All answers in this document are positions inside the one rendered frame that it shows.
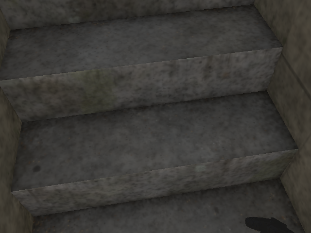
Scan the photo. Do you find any right robot hand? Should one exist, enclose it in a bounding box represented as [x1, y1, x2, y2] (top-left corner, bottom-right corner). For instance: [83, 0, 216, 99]
[245, 216, 294, 233]

